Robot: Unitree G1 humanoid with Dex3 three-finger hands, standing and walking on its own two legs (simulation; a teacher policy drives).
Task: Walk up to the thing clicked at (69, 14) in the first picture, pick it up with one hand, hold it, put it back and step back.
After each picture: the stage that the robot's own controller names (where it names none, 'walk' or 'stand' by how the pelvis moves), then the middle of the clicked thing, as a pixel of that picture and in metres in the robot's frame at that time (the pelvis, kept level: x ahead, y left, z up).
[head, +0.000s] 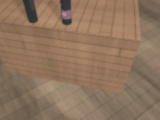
stand; (65, 6) +1.00 +0.11 -0.02
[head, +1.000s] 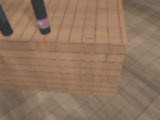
walk; (40, 14) +0.86 +0.27 -0.01
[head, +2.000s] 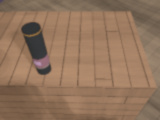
walk; (38, 51) +0.51 +0.22 +0.01
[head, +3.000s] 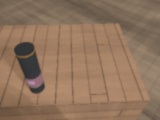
stand; (31, 70) +0.45 +0.22 -0.02
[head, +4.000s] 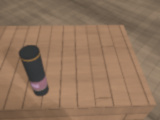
stand; (36, 73) +0.44 +0.20 -0.02
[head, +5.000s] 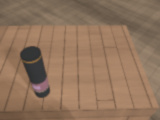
stand; (37, 75) +0.43 +0.19 -0.02
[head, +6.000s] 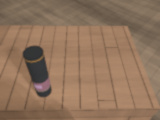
stand; (39, 74) +0.43 +0.18 -0.02
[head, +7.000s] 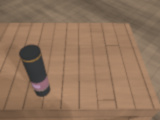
rise first; (37, 73) +0.42 +0.20 -0.02
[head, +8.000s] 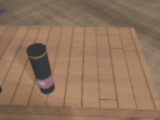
go down; (42, 71) +0.45 +0.20 -0.01
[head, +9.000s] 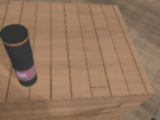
go down; (22, 60) +0.43 +0.19 +0.03
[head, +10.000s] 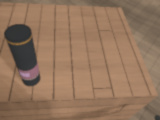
approach; (26, 60) +0.43 +0.18 +0.04
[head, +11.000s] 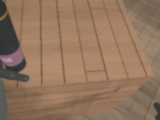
close; (5, 42) +0.45 +0.20 +0.08
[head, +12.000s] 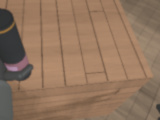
lift; (12, 51) +0.43 +0.18 +0.07
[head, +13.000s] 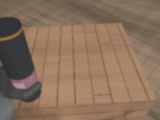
lift; (19, 66) +0.32 +0.17 +0.18
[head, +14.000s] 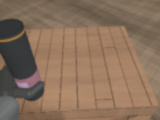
hold; (23, 66) +0.33 +0.17 +0.17
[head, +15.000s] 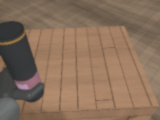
hold; (23, 68) +0.32 +0.17 +0.17
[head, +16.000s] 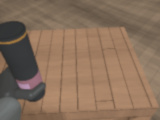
crouch; (24, 67) +0.33 +0.17 +0.17
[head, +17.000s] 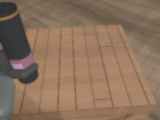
crouch; (17, 48) +0.39 +0.19 +0.18
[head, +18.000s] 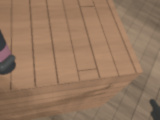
lower; out of the picture +0.47 +0.22 +0.05
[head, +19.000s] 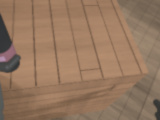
lower; out of the picture +0.46 +0.20 +0.08
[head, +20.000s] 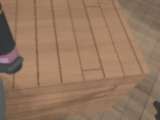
lower; (1, 42) +0.45 +0.20 +0.08
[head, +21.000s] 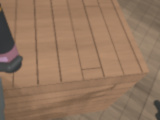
lower; (0, 41) +0.46 +0.20 +0.08
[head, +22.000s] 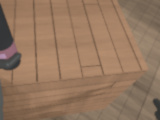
rest; out of the picture +0.46 +0.20 +0.08
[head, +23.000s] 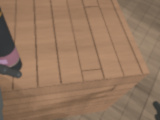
withdraw; (0, 44) +0.45 +0.20 +0.08
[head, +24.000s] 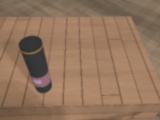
sink last; (38, 68) +0.42 +0.18 +0.03
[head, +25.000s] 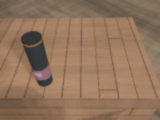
stand; (39, 62) +0.46 +0.20 +0.03
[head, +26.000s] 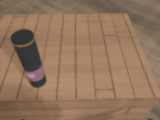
stand; (31, 62) +0.44 +0.20 +0.04
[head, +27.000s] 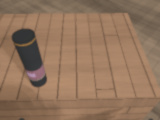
stand; (32, 61) +0.44 +0.20 +0.04
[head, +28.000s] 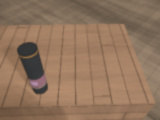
stand; (34, 71) +0.44 +0.21 -0.01
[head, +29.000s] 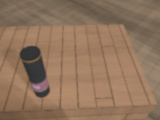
stand; (37, 74) +0.43 +0.19 -0.02
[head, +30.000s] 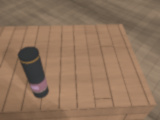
stand; (35, 75) +0.43 +0.20 -0.02
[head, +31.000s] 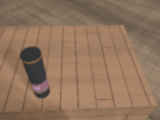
stand; (37, 75) +0.42 +0.19 -0.02
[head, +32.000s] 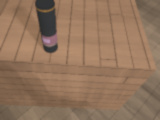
walk; (48, 28) +0.59 +0.15 +0.00
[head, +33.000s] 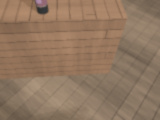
walk; out of the picture +0.89 +0.27 +0.01
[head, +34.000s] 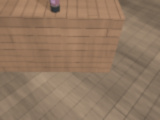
stand; out of the picture +1.10 +0.20 +0.00
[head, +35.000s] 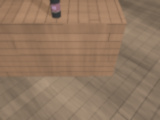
stand; (54, 0) +1.07 +0.19 -0.02
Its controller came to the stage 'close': yes
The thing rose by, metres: 0.21
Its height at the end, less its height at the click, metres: +0.00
